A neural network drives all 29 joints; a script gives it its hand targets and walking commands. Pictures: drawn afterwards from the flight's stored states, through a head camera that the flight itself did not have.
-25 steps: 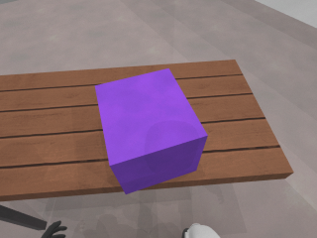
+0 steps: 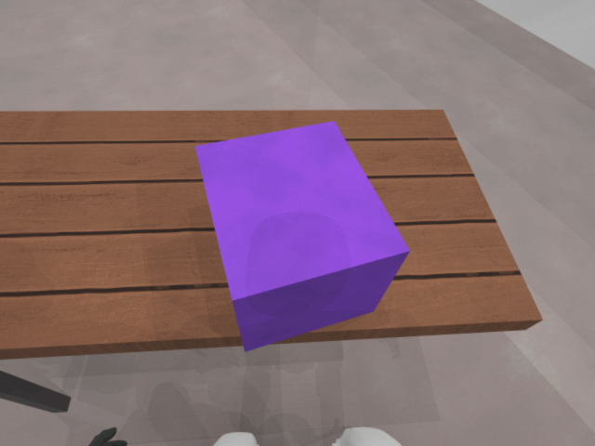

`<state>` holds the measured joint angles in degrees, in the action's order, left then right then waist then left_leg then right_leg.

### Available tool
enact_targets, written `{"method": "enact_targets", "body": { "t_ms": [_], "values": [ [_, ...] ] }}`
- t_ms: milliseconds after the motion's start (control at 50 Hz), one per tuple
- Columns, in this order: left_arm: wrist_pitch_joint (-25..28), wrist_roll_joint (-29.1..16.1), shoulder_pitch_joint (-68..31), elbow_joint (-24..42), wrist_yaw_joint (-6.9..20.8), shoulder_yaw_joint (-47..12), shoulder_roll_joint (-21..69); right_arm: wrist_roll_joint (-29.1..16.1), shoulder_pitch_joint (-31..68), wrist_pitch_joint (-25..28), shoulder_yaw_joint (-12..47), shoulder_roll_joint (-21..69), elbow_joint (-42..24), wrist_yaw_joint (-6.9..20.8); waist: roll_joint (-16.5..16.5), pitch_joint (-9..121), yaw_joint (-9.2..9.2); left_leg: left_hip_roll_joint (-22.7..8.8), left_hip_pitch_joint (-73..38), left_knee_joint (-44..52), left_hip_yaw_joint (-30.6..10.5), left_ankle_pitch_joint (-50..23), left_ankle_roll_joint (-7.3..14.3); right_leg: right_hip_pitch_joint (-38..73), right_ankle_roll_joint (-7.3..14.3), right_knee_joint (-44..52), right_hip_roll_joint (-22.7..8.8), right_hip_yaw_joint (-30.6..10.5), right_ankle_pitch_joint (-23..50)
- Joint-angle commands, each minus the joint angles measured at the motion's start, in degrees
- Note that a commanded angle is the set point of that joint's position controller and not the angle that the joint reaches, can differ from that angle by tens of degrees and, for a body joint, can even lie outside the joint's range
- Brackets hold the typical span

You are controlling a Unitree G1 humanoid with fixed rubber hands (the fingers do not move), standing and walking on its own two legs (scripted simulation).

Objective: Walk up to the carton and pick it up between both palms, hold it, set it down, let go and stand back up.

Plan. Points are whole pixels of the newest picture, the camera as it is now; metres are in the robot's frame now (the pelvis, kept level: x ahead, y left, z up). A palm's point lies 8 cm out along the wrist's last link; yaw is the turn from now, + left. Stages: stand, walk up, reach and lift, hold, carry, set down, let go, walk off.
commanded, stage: walk up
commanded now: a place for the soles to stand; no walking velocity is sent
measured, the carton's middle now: (290, 234) +0.38 +0.03 +0.04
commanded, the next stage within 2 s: none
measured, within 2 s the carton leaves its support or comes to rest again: neither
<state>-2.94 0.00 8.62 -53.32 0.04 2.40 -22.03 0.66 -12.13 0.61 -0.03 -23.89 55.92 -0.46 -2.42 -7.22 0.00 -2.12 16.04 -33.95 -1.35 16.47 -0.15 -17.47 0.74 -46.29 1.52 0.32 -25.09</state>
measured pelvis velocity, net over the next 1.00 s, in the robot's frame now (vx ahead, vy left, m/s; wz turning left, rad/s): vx -0.04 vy -0.05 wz -0.01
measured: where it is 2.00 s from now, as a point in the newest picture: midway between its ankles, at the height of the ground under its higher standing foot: outside the picture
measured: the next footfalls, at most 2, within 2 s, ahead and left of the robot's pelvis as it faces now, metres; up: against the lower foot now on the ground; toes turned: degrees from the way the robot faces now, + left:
right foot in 0.06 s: +0.03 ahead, -0.12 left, +0.00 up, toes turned +0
left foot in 1.46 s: +0.00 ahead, +0.08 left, +0.00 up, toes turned -3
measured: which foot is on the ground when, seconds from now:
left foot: down 0.00-0.90, up 0.92-1.00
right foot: up 0.00-0.04, down 0.06-1.00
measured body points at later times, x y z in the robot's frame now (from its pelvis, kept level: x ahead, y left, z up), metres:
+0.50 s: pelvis +0.00 -0.01 +0.01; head +0.02 +0.00 +0.46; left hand +0.11 +0.30 -0.12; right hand +0.07 -0.33 -0.10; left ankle +0.03 +0.13 -0.73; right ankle -0.01 -0.12 -0.73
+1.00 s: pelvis -0.04 -0.05 +0.00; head +0.01 -0.07 +0.45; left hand +0.05 +0.26 -0.11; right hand +0.04 -0.38 -0.13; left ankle -0.02 +0.10 -0.69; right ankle -0.03 -0.13 -0.73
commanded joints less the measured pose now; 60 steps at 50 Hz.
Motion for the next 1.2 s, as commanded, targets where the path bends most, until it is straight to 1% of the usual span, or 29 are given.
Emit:
{"method": "enact_targets", "body": {
  "t_ms": [0,20,60,100,140,160,200,220,240,320,520,620,640,720,780,800,840,860,880,900,920,940,980,1020,1040,1080,1120,1140,1180],
  "values": [
    [2.77,0.34,1.77,2.07,-0.49,1.97,-8.29,0.18,-0.84,0.58,-4.04,-12.51,-4.56,-1.0,11.61,12.81,-0.17,-10.28,-18.07,0.71,-10.45,-26.69,9.19,1.55,-0.38,26.57,-1.72,-1.72,2.98],
    [3.52,0.88,1.86,-0.23,-1.14,1.77,-9.18,-0.21,0.56,0.44,-3.23,-11.34,-4.77,-0.68,11.47,11.42,1.21,-8.72,-10.89,-1.38,-6.82,-31.56,7.05,8.56,0.56,27.74,-2.57,-2.57,13.1],
    [4.4,1.52,2.26,0.39,-1.58,2.81,-13.21,-0.86,3.43,0.78,-2.29,-7.07,-6.61,-0.48,1.71,12.35,0.31,-1.56,4.88,-5.35,-2.74,-9.27,2.68,20.22,4.75,24.7,-13.77,-15.71,34.88],
    [4.58,0.72,-3.61,1.61,-0.93,2.68,-14.06,-1.17,3.44,0.51,-2.83,-7.64,-4.03,-0.78,-0.88,8.67,-0.93,-0.07,-0.49,-5.09,-0.68,12.56,1.25,9.52,10.61,24.31,-19.2,-16.8,32.26],
    [4.37,1.26,-5.85,0.67,-0.12,2.32,-14.3,-0.58,0.84,0.89,-3.0,-9.23,-1.93,-0.22,-1.6,5.65,-1.74,-0.64,-5.94,3.92,-0.61,6.97,1.83,3.15,7.24,24.91,-14.71,-11.66,17.39],
    [4.2,1.08,-5.43,0.76,-0.26,1.92,-12.63,-0.15,0.73,1.36,-3.23,-10.06,-1.71,-0.19,-4.29,4.84,-2.17,-2.49,-6.12,9.62,-0.93,-4.64,1.9,4.37,4.13,24.0,-10.54,-7.38,16.64],
    [4.47,0.73,-4.72,-0.38,0.03,1.41,-10.31,0.08,1.39,1.54,-3.87,-10.1,-1.13,-0.43,-1.45,7.25,-1.2,-4.31,-9.36,10.19,-2.84,-14.45,2.57,4.84,1.72,24.07,-8.75,-5.86,20.65],
    [4.22,0.22,-4.18,-0.02,0.09,1.55,-11.25,-0.32,3.4,1.61,-3.7,-10.44,-0.97,-0.35,-2.04,9.39,-0.45,-4.42,-9.71,10.2,-2.83,-13.94,1.86,5.41,1.07,25.2,-7.46,-5.17,15.21],
    [3.87,0.68,-6.24,-0.59,0.29,1.47,-11.38,0.1,3.37,1.77,-3.46,-9.96,-0.95,-0.36,-7.47,8.19,-0.38,-3.65,-7.69,9.68,-3.79,-4.92,1.99,4.33,1.51,27.97,-7.87,-7.23,7.44],
    [3.73,1.05,-6.99,-0.15,0.54,1.45,-11.27,0.24,2.64,1.86,-2.77,-10.3,-1.17,-0.13,-1.74,7.95,-0.62,-3.22,-5.61,11.23,-2.68,-0.25,2.14,4.3,2.93,27.53,-8.7,-7.31,2.46],
    [3.6,0.12,-4.42,-1.13,0.73,1.24,-11.31,-0.1,4.84,3.38,-1.94,-8.49,-1.41,-0.22,7.48,11.12,0.96,-5.88,-5.93,13.15,-4.4,-15.84,2.61,10.89,1.69,23.62,-8.16,-5.58,19.19],
    [3.45,0.18,-4.89,-0.72,0.55,0.94,-10.31,0.28,4.67,3.48,-1.98,-9.42,-1.94,-0.69,7.4,13.73,0.54,-6.61,-9.04,10.78,-4.23,-24.79,2.91,11.39,0.9,23.93,-7.92,-5.17,23.83],
    [2.58,-0.11,-6.39,0.39,0.35,2.73,-14.51,-0.51,3.97,2.83,-2.91,-12.63,-2.78,-1.16,2.66,9.39,-0.67,-6.04,-5.22,5.89,-3.54,-32.56,2.6,7.62,2.13,17.6,-7.64,-4.37,32.48],
    [1.23,0.12,-3.94,2.64,0.39,1.96,-11.68,-0.69,1.4,1.39,-3.66,-14.87,-3.93,-1.94,8.4,9.41,-0.8,-11.52,-6.68,7.39,-8.94,-41.13,8.05,3.09,0.83,8.64,-3.63,-1.3,27.28],
    [0.17,0.74,0.08,1.37,0.75,2.6,-11.8,-0.53,4.33,0.69,-4.04,-15.56,-5.15,-2.22,9.43,8.88,1.35,-16.6,1.35,11.45,-13.42,-28.6,12.69,5.62,0.73,2.29,-1.62,-0.11,0.89],
    [-0.16,1.01,0.6,2.33,1.05,2.83,-11.49,-0.33,6.52,0.51,-4.31,-16.76,-5.62,-2.35,14.13,7.32,1.88,-17.97,5.84,11.78,-14.58,-25.41,13.35,5.98,1.63,1.28,-1.9,-1.18,-1.82],
    [-0.52,1.06,5.54,1.2,1.27,3.99,-12.1,-0.21,10.22,-0.26,-4.0,-14.56,-6.96,-2.35,10.34,4.72,4.28,-15.39,15.02,8.04,-12.86,-9.93,11.74,10.22,2.7,4.92,-2.5,-3.34,-0.9],
    [-0.19,1.5,4.24,1.16,1.54,3.45,-12.5,-0.26,9.86,-0.66,-4.27,-13.59,-6.97,-2.25,1.53,2.68,4.08,-8.92,14.12,1.37,-7.03,0.18,7.41,5.19,4.6,16.68,-6.6,-8.13,-0.78],
    [0.13,2.38,1.44,1.74,1.31,4.27,-15.75,-0.65,7.82,-1.18,-3.66,-10.29,-5.84,-2.37,-10.17,-2.24,2.7,2.88,15.8,-13.1,-0.36,9.7,3.46,0.11,5.96,32.1,-14.38,-22.05,0.79],
    [0.91,2.21,-0.61,3.53,1.14,4.52,-18.43,-0.96,6.98,-1.64,-3.27,-9.5,-6.23,-2.82,-14.34,-1.87,2.09,7.52,14.54,-21.99,-1.43,18.5,2.19,-1.64,8.63,34.87,-18.8,-25.71,4.71],
    [1.42,2.78,-3.62,4.49,0.83,4.13,-17.16,-0.07,3.5,-1.51,-3.76,-10.36,-5.26,-2.78,-7.21,1.72,0.66,6.62,14.49,-27.27,-3.95,20.85,1.98,1.65,11.87,31.28,-19.75,-24.98,13.18],
    [1.71,2.34,-5.04,6.06,0.48,3.74,-16.98,-0.42,1.34,-1.12,-3.53,-10.22,-4.95,-2.6,-9.95,1.99,0.27,6.63,12.17,-29.13,-5.34,20.62,1.94,-2.54,13.14,30.75,-20.92,-23.15,19.12],
    [1.96,1.91,-5.8,5.95,0.08,4.04,-14.75,-0.86,0.56,-1.21,-4.54,-11.44,-3.53,-2.05,-3.53,2.74,-0.4,5.14,10.66,-30.75,-4.28,14.43,1.71,2.11,7.71,28.3,-14.64,-15.76,22.36],
    [2.54,1.32,-1.33,5.55,-0.81,3.44,-12.78,-1.12,0.86,-1.27,-3.99,-9.85,-4.89,-1.3,-1.3,6.72,1.23,4.72,15.04,-27.85,-5.76,12.22,0.93,13.29,5.62,25.47,-13.03,-14.99,28.11],
    [3.23,1.21,-1.86,5.31,-1.29,3.25,-11.78,-0.8,-0.33,-1.42,-3.8,-9.08,-3.44,-1.06,0.53,9.4,0.16,4.24,14.69,-27.42,-7.44,9.48,0.39,16.78,7.1,23.63,-13.66,-11.78,32.47],
    [3.34,0.95,2.21,4.49,-1.75,2.95,-10.69,-0.58,1.43,-1.11,-3.55,-8.02,-3.62,-1.16,-4.19,14.15,2.47,3.66,16.24,-19.87,-7.35,6.34,-0.3,29.04,3.93,23.16,-11.45,-11.3,30.72],
    [3.48,0.93,2.38,4.2,-1.93,3.13,-10.79,-0.5,4.68,-0.16,-2.94,-7.62,-3.39,-0.86,-4.05,14.96,3.71,2.63,13.37,-12.15,-5.17,9.29,-0.95,29.25,7.61,21.46,-13.96,-12.04,38.03],
    [3.61,0.29,5.87,3.58,-2.12,3.32,-10.8,-0.11,6.62,-0.05,-2.91,-7.53,-3.8,-1.14,-3.9,14.13,4.77,2.82,14.19,-9.51,-5.49,8.31,-0.22,30.44,6.06,21.29,-13.82,-13.63,42.07],
    [3.49,0.2,3.02,3.22,-1.76,2.68,-11.54,0.17,7.27,0.1,-2.97,-7.81,-2.98,-1.34,-3.35,13.78,4.14,2.16,6.56,-4.82,-3.19,11.22,-0.68,23.66,8.58,21.52,-15.18,-12.71,39.87]
  ]
}}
